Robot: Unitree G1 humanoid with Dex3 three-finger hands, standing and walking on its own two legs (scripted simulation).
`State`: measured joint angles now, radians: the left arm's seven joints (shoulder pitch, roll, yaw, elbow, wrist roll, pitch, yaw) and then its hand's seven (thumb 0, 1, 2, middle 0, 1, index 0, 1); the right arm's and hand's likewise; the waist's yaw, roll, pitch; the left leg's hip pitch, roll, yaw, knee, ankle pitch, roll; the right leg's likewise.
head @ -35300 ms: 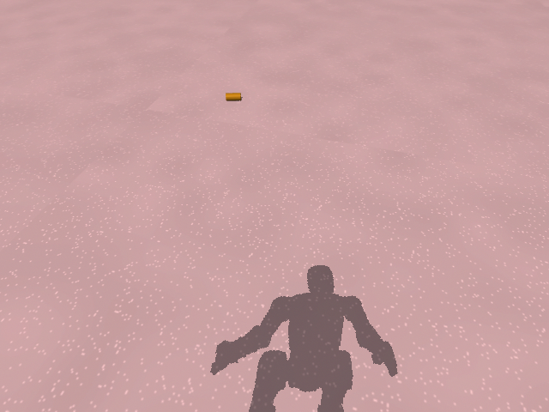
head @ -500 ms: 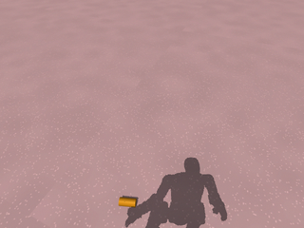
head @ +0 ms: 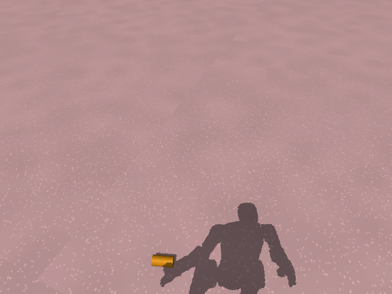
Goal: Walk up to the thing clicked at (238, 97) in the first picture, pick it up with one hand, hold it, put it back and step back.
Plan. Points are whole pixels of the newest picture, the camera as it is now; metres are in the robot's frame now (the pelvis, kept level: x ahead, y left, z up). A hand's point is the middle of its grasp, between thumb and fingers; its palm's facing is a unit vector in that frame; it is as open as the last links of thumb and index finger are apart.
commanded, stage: stand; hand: left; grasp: from above
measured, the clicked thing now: (163, 261) +0.47 +0.20 -0.75
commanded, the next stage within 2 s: step back in 1.38 s
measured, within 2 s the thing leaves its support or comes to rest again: neither
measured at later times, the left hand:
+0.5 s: hand out of the picture +0.07 +0.24 -0.16, palm faces +0.03 -0.94 -0.33, open 7.4 cm
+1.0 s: hand out of the picture +0.10 +0.24 -0.15, palm faces +0.02 -0.94 -0.34, open 7.4 cm
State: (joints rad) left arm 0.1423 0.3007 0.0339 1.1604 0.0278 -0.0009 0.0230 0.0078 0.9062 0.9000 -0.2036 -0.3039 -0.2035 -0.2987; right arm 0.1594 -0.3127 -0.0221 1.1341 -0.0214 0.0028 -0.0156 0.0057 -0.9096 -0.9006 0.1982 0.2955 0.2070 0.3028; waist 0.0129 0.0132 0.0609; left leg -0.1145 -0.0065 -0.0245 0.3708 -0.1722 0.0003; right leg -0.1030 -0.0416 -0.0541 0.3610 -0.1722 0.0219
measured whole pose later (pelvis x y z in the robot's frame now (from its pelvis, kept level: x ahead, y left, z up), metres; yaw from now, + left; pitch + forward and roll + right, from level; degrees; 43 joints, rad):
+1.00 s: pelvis +0.02 -0.01 +0.00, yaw +0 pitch -3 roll +0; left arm 0.10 0.32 0.03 1.15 0.02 -0.01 0.01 0.01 0.91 0.90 -0.20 -0.30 -0.20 -0.30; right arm 0.11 -0.34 -0.01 1.14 -0.02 -0.01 -0.01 0.01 -0.91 -0.90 0.20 0.30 0.21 0.30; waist 0.01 0.01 0.05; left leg -0.09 0.01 -0.02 0.32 -0.17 -0.02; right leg -0.08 -0.02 -0.05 0.32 -0.18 0.01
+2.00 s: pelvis -0.09 +0.05 -0.02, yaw -4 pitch -2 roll -1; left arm 0.09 0.39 0.07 0.89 0.01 0.05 0.02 0.01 0.91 0.90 -0.20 -0.30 -0.20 -0.30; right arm 0.12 -0.35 -0.04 0.85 -0.02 0.02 -0.02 0.00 -0.91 -0.90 0.20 0.30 0.21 0.30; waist -0.02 -0.02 0.21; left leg -0.34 0.00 0.06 0.64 -0.27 0.06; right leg -0.33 0.05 0.09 0.89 -0.50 0.02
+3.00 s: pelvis -0.39 +0.02 -0.02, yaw -4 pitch -2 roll +2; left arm 0.23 0.35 0.08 0.84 0.05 0.05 0.01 0.01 0.90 0.90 -0.21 -0.30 -0.21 -0.30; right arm 0.22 -0.42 -0.05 0.86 0.00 0.04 -0.03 0.01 -0.91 -0.90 0.20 0.30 0.21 0.30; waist 0.03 0.02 0.13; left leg -0.48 -0.11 -0.11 1.08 -0.47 -0.01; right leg -0.30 -0.03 0.01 0.65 -0.31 -0.01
